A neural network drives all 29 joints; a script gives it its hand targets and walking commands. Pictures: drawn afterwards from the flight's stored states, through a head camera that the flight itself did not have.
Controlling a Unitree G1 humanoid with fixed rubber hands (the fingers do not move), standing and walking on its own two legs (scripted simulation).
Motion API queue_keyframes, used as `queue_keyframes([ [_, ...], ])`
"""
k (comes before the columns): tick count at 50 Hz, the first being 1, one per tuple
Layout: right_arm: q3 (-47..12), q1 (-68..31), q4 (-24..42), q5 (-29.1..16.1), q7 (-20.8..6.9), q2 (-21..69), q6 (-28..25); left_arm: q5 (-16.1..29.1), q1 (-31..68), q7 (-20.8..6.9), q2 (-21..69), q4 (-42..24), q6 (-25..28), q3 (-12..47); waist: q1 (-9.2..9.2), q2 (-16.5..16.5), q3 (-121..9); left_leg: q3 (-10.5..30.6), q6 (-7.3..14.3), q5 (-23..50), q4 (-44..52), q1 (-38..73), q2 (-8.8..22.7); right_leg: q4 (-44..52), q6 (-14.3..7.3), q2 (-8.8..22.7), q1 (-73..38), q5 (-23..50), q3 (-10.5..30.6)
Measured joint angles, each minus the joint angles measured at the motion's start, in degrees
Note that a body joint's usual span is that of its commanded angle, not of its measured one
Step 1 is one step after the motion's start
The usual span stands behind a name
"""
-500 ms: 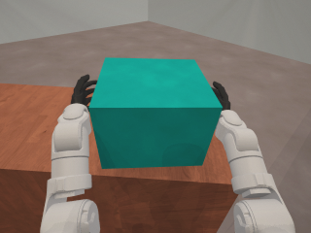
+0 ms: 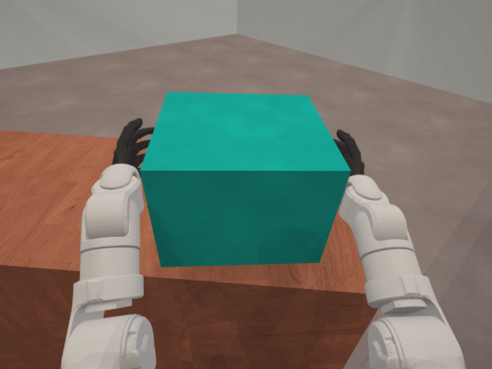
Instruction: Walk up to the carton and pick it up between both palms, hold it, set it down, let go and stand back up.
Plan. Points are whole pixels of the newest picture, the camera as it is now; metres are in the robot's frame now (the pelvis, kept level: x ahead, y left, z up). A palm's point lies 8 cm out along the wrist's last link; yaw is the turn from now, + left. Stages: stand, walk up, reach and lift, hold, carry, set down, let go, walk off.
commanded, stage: hold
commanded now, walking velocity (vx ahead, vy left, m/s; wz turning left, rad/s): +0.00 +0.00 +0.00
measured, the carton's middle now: (240, 174) +0.39 +0.00 +0.18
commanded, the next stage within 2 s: none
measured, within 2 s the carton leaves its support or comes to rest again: neither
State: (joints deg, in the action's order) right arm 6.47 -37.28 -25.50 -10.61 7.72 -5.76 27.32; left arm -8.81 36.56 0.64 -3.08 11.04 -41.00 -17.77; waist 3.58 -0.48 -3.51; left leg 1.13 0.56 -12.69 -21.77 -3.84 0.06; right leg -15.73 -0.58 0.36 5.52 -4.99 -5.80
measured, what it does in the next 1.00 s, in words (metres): stands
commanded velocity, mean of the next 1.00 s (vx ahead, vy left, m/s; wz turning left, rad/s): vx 0.00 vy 0.00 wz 0.00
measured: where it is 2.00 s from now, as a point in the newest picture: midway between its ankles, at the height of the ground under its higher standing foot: outside the picture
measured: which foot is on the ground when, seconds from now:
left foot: down 0.00-1.00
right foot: down 0.00-1.00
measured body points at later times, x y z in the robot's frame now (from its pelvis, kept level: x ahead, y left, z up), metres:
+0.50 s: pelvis +0.00 +0.00 +0.00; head -0.06 +0.01 +0.45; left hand +0.37 +0.17 +0.21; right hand +0.37 -0.18 +0.20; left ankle +0.00 +0.11 -0.75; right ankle +0.05 -0.11 -0.75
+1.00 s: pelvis +0.00 +0.00 +0.00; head -0.06 +0.02 +0.45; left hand +0.37 +0.17 +0.21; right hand +0.37 -0.18 +0.19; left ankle +0.00 +0.11 -0.75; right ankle +0.05 -0.11 -0.75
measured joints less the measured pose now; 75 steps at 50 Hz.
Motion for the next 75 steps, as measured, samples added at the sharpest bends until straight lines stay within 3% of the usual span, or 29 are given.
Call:
queue_keyframes([
  [36,-1.20,0.13,0.68,-0.78,0.21,-0.65,0.34,-0.55,-1.04,-0.12,0.39,-1.98,-0.70,-0.01,-0.28,-0.33,0.39,-0.40,-0.04,-0.24,-0.02,0.95,0.21,0.16,0.03,-0.25,-0.86,0.04,0.48],
  [44,-0.61,0.87,1.15,-0.69,-0.10,0.02,-0.21,-0.20,-1.48,0.11,-0.23,-3.30,-1.50,0.98,0.64,-0.37,0.42,0.29,-0.15,-0.18,-0.59,0.03,-0.03,-0.03,0.03,0.00,-0.39,0.01,-0.18],
  [49,0.44,-0.03,-0.76,0.08,-0.59,-0.15,-0.07,-0.94,0.21,0.07,0.70,-0.21,-0.73,-0.13,0.16,-0.07,0.67,-0.30,0.16,-0.11,-0.28,0.36,-0.14,-0.43,0.12,0.11,-0.18,-0.04,0.42],
  [75,0.10,-0.35,0.04,0.21,0.02,0.42,-0.09,-0.19,-0.39,-0.27,-0.42,-0.93,-0.25,0.18,0.20,-0.54,0.05,0.43,-0.21,0.06,-0.40,-0.14,-0.02,-0.16,-0.10,-0.02,-0.12,0.05,-0.25],
])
